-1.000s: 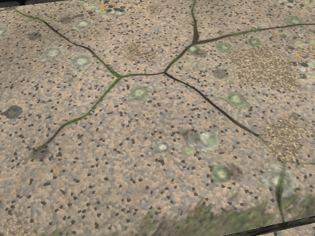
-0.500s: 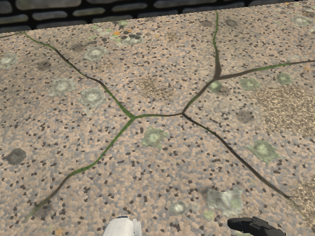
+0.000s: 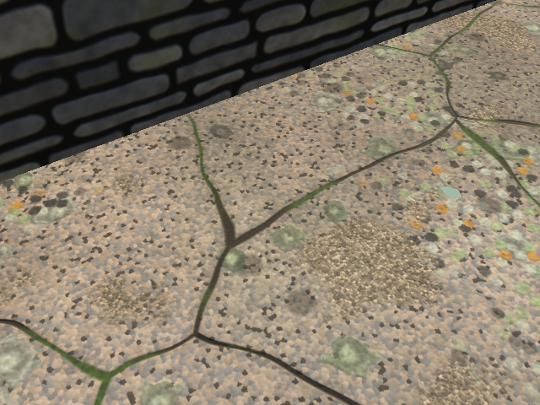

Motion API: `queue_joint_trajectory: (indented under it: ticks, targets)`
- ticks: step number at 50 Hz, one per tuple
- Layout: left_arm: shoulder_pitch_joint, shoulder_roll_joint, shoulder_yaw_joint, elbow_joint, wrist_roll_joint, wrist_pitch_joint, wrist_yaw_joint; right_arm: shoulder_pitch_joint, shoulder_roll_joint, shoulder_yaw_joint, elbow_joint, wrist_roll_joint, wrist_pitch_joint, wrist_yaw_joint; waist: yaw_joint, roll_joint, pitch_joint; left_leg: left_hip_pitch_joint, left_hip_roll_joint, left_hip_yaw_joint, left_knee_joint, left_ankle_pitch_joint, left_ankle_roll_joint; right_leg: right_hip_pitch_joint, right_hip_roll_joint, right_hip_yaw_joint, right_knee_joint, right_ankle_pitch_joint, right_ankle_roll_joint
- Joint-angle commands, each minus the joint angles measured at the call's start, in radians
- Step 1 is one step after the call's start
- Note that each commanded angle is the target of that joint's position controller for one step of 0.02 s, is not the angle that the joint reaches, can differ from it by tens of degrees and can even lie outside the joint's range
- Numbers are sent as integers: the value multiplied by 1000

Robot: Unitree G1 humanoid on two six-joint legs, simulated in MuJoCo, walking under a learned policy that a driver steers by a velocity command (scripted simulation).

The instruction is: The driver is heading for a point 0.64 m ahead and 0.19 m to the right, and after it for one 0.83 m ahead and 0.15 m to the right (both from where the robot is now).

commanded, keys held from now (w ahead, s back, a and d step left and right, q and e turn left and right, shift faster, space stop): w+e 0.96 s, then w+q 0.04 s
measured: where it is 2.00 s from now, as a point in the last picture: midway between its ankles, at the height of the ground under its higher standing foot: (357, 325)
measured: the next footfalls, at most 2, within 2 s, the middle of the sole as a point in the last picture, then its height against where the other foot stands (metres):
right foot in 0.22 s outside the picture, level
left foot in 0.68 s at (260, 372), level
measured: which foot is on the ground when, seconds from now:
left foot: down 0.00-0.22, up 0.24-0.66, down 0.68-1.00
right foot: up 0.00-0.20, down 0.22-0.68, up 0.70-1.00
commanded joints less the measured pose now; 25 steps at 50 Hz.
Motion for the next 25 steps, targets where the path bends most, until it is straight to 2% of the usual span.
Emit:
queue_joint_trajectory:
  ticks: [1, 4, 6, 8, 9, 10, 11, 12, 13, 14, 15, 16, 17, 19, 21, 23, 25]
  targets:
    - [-124, 19, 1, -87, -5, -10, -22, -8, -178, -43, -78, 9, -2, -15, -18, 68, 82, 111, 299, -134, -154, 338, 85, -60, -21, -41, -153, -20, 7]
    - [-188, 18, 1, -116, -10, -18, -39, -1, -200, -57, -92, 18, 19, -1, -34, 73, 123, 194, 312, -90, -109, 464, 94, -38, -6, -103, -266, -102, -9]
    - [-174, 38, 13, -126, -12, -19, -43, -7, -229, -65, -100, 25, 32, 4, -9, 105, 103, 193, 305, -50, -30, 775, 92, 91, 50, -170, -308, -170, -35]
    - [-72, 82, 37, -116, -14, -13, -40, -28, -271, -78, -109, 40, 46, 4, 64, 172, 43, 211, 307, -38, 130, 1102, 87, 236, 119, -209, -316, -277, -75]
    - [35, 128, 61, -93, -17, -11, -37, -49, -293, -85, -119, 47, 53, 4, 125, 187, -11, 188, 299, -35, 276, 1159, 79, 370, 150, -210, -359, -297, -105]
    - [196, 189, 96, -51, -16, -12, -24, -71, -288, -85, -128, 58, 53, 4, 214, 165, -87, 90, 260, -21, 481, 1050, 48, 616, 179, -182, -486, -199, -144]
    - [302, 253, 121, -16, -8, -6, -3, -69, -223, -70, -146, 34, 40, 4, 237, 64, -134, -218, 211, -58, 762, 492, 6, 917, 58, 35, -477, -180, -187]
    - [246, 342, 128, -46, 6, -17, 2, -56, -110, -36, -229, 18, -2, 8, 124, -183, -203, -665, -24, -163, 1140, -260, -59, 1185, -200, 642, -587, -280, -388]
    - [289, 253, 97, -55, 28, -33, -2, -159, -169, -41, -266, 47, -56, 28, 182, -59, -315, -762, -17, -419, 1226, -247, -42, 1201, -257, 822, -731, -333, -412]
    - [266, 187, 80, -45, 29, -48, -4, -228, -174, -39, -291, 73, -73, 35, 175, -23, -190, -818, 33, -431, 1176, -157, -21, 1107, -228, 647, -730, -249, -358]
    - [200, 152, 67, -48, 14, -59, -7, -211, -170, -36, -282, 58, -76, 31, 116, 45, -103, -778, 78, -429, 1077, -88, -16, 955, -172, 497, -719, -136, -309]
    - [145, 120, 55, -60, 7, -66, -5, -187, -187, -45, -270, 36, -66, 25, 78, 55, -75, -716, 110, -430, 989, -48, -28, 840, -127, 403, -721, -67, -273]
    - [115, 105, 46, -75, 12, -69, 1, -160, -199, -54, -267, 26, -50, 27, 49, 56, -55, -659, 129, -433, 937, -19, -39, 751, -96, 348, -739, -27, -260]
    - [124, 134, 51, -81, 13, -73, 10, -166, -190, -56, -287, 8, -25, 27, 28, 61, -32, -625, 130, -412, 844, 5, -74, 647, -78, 320, -757, 44, -261]
    - [155, 172, 61, -77, 17, -72, 25, -230, -150, -40, -314, -5, -12, 24, 38, 43, -6, -618, 118, -385, 711, 68, -98, 562, -52, 262, -765, 86, -253]
    - [184, 186, 66, -71, 11, -64, 37, -323, -120, -25, -334, -4, -11, 25, 74, 4, 12, -566, 83, -364, 513, 208, -105, 506, 2, 204, -746, 45, -214]
    - [228, 189, 68, -64, 6, -58, 41, -399, -111, -18, -347, 6, -16, 34, 115, -36, 10, -504, 35, -348, 352, 327, -105, 494, 25, 192, -721, -27, -182]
